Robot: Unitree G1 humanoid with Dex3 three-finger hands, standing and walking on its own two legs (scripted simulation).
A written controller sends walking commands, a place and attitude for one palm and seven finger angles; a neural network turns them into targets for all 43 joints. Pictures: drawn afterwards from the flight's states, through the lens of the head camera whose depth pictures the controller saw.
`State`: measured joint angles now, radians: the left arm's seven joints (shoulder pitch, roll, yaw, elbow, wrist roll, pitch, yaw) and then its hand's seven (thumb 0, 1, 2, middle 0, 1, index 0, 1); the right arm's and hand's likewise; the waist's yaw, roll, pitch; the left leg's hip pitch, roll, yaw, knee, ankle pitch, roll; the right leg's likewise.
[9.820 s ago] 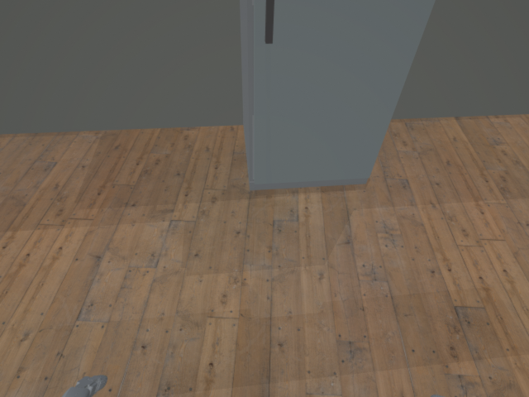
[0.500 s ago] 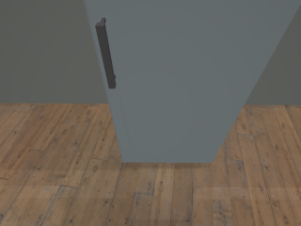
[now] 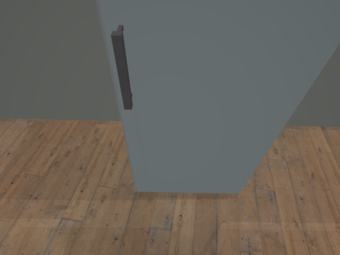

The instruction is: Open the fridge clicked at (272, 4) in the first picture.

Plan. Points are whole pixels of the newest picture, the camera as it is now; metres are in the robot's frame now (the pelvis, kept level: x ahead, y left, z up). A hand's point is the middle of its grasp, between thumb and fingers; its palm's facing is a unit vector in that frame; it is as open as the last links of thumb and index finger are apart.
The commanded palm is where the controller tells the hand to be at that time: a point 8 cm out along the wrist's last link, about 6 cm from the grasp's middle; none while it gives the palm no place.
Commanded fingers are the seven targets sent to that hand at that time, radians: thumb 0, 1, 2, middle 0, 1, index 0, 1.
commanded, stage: shuffle to correct the standing spot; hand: left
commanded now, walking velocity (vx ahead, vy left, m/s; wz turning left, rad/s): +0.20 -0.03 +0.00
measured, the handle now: (124, 71) +0.53 +0.17 +0.16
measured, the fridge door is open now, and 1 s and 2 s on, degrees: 0 0 0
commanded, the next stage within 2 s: come to a stop and stand still in 0.22 s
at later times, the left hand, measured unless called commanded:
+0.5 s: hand out of the picture +0.06 +0.20 -0.19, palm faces +0.04 -0.99 -0.14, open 7.4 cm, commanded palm none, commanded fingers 0.00 0.90 0.90 -0.20 -0.30 -0.20 -0.30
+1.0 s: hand (125, 239) +0.19 +0.13 -0.15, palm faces +0.02 -0.96 -0.27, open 7.2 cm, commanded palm none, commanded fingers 0.00 0.90 0.90 -0.20 -0.30 -0.20 -0.30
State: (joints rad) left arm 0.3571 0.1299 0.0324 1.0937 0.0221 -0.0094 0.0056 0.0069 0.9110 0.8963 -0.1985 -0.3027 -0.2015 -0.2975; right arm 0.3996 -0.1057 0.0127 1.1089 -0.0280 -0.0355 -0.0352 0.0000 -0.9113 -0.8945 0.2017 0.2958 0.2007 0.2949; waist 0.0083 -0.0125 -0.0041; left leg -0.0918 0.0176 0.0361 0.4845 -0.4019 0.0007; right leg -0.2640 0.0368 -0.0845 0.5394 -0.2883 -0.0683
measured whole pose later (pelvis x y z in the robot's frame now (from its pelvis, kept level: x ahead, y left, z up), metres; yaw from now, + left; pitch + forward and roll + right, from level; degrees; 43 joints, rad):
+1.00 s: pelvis +0.11 -0.05 +0.01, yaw -1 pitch +1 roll +3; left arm 0.19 0.14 0.04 0.95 0.02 -0.01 0.03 0.00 0.93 0.90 -0.20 -0.30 -0.21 -0.30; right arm 0.21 -0.18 -0.07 1.02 -0.02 0.06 -0.01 0.00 -0.91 -0.89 0.20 0.30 0.20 0.29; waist 0.00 0.02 0.08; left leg -0.44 0.00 0.02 1.05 -0.42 -0.06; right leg -0.27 -0.04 -0.08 0.53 -0.27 -0.06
